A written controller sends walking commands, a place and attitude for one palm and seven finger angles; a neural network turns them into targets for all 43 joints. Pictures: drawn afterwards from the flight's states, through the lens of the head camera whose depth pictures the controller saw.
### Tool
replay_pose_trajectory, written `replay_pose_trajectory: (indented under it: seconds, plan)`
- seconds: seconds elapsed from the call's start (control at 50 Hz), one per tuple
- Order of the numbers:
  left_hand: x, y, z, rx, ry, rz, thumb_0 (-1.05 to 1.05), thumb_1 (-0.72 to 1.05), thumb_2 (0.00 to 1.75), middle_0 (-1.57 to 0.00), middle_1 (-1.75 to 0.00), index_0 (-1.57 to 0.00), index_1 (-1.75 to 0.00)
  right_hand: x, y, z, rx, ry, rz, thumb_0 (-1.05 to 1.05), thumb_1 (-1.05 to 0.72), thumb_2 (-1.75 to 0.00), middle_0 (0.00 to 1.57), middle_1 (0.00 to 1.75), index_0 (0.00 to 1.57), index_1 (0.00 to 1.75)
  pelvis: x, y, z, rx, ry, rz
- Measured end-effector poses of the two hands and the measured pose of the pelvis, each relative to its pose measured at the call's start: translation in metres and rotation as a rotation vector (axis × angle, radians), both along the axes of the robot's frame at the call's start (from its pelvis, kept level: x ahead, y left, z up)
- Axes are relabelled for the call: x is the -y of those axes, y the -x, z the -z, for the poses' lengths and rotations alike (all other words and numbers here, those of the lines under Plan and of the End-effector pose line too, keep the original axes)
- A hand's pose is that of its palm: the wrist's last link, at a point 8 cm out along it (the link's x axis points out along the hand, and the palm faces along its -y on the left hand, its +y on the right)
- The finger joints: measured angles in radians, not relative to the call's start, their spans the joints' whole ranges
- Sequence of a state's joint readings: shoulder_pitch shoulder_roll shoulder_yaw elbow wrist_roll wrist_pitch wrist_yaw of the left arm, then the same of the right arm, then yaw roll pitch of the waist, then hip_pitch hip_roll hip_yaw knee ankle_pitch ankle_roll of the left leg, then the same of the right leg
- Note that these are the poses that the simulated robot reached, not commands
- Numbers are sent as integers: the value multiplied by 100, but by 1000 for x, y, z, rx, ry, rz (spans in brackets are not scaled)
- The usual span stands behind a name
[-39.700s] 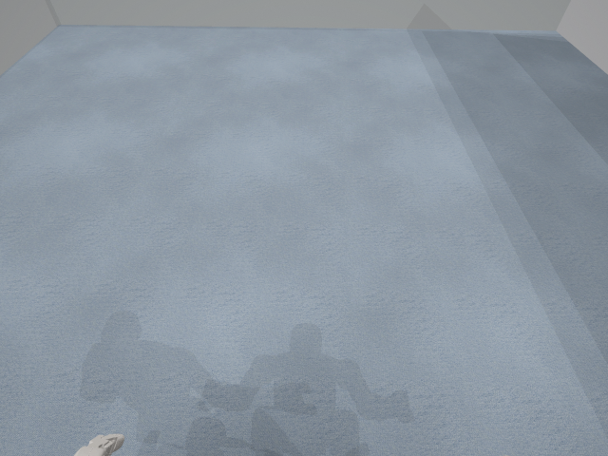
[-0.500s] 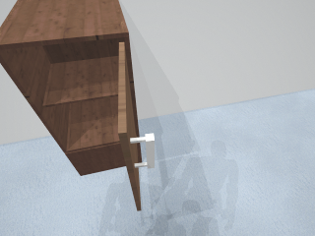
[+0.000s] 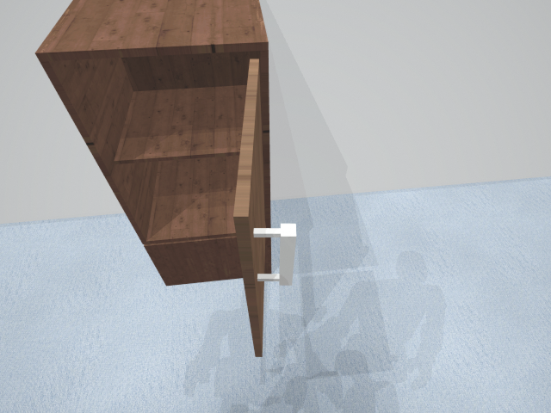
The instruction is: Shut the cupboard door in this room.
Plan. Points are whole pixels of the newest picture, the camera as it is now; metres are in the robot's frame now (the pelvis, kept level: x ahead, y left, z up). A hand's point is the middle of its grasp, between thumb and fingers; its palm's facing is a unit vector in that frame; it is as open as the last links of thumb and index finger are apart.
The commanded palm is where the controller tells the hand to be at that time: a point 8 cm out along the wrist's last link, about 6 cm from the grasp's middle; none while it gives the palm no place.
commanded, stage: stand and wait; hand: left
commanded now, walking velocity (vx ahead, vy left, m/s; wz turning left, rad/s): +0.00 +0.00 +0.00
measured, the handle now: (274, 257) +0.36 +0.03 -0.01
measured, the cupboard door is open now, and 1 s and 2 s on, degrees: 83 83 83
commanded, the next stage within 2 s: turn or walk to find it in 0.32 s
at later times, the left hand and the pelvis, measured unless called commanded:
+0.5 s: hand out of the picture +0.02 +0.18 -0.17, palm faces +0.08 -0.97 -0.22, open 7.3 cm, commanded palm none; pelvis +0.00 -0.01 +0.00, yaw +1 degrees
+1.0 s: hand out of the picture +0.08 +0.19 -0.14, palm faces +0.20 -0.95 -0.22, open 7.4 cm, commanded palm none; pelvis +0.03 -0.02 +0.01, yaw +13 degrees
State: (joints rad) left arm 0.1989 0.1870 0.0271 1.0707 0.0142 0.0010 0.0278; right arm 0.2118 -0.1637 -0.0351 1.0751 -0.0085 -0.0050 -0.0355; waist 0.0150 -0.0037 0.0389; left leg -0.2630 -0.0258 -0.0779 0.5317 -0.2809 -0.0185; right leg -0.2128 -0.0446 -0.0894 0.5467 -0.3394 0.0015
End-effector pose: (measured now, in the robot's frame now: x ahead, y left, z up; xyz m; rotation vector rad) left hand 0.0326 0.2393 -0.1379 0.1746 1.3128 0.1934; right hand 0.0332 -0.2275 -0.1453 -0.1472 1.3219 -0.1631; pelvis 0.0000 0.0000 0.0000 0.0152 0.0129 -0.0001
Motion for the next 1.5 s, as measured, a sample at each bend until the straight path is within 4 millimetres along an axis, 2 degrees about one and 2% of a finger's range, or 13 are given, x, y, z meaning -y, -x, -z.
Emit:
replay_pose_trajectory:
  seconds: [0.14, 0.32, 0.52, 0.74, 0.86, 1.0, 1.08, 1.16, 1.24, 1.32, 1.4, 1.46, 1.5]
  plan:
    - [18, 13, -4, -28, 21, -9, 0, 91, 90, -20, -30, -20, -30, 7, -17, -2, 31, -12, -16, 0, -92, -90, 20, 30, 20, 30, 7, -7, -4, 15, 0, -2]
    - [28, 23, -2, -61, 46, -18, 1, 91, 90, -20, -30, -20, -30, 15, -10, -8, -1, 5, -22, 0, -91, -90, 20, 30, 20, 30, 12, -9, -8, 30, 8, 1]
    - [15, 22, 0, -37, 19, -50, 1, 91, 90, -20, -30, -20, -30, 19, 5, -5, -46, 25, -32, 0, -91, -90, 20, 30, 20, 30, 10, -4, -4, 36, 13, -30]
    - [-16, 26, 13, 3, 22, -105, 1, 91, 90, -20, -30, -20, -30, -8, -2, -2, -26, 22, -93, 0, -91, -90, 20, 30, 20, 30, -10, 6, 7, 34, 13, -109]
    - [-17, 9, -10, 61, 22, -101, 1, 91, 90, -20, -30, -20, -30, -10, 0, -14, -34, -2, -116, 0, -91, -90, 20, 30, 20, 30, -5, -1, -9, -7, 28, -166]
    - [2, -27, -25, 155, -3, -126, 1, 91, 90, -20, -30, -20, -30, 18, -11, -8, -95, -17, -139, 0, -91, -90, 20, 30, 20, 30, 18, -26, -9, -13, 12, -225]
    - [22, -29, -19, 184, -30, -184, 1, 91, 90, -20, -30, -20, -30, 40, -39, 9, -121, -18, -184, 0, -91, -90, 20, 30, 20, 30, 35, -47, 2, 6, -4, -267]
    - [49, 2, -21, 78, -9, -272, 0, 91, 90, -20, -30, -20, -30, 46, -97, 0, -69, -22, -230, 1, -91, -90, 20, 30, 20, 30, 39, -73, -8, 9, -27, -282]
    - [80, 34, -23, -77, 42, -351, 0, 91, 90, -20, -30, -20, -30, 37, -161, -8, 10, -27, -277, 1, -91, -90, 20, 30, 19, 30, 35, -100, -14, 6, -29, -310]
    - [111, 59, -24, -221, 106, -423, 0, 91, 90, -20, -30, -20, -30, 12, -216, -9, 34, -33, -344, 0, -92, -90, 19, 30, 19, 30, 27, -124, -13, -1, -23, -327]
    - [132, 72, -25, -346, 176, -493, 1, 91, 90, -20, -30, -20, -30, -29, -266, -5, 50, -47, -424, 0, -92, -90, 19, 30, 19, 30, 12, -147, -8, -8, -9, -336]
    - [136, 72, -19, -421, 226, -525, 1, 91, 90, -20, -30, -20, -30, -65, -301, 0, 92, -53, -464, 0, -91, -90, 19, 30, 19, 30, -5, -166, 2, -8, 10, -335]
    - [130, 64, -13, -444, 245, -522, 1, 91, 90, -20, -30, -20, -30, -85, -316, 0, 127, -61, -467, 0, -91, -90, 20, 30, 19, 30, -13, -175, 6, -4, 8, -333]
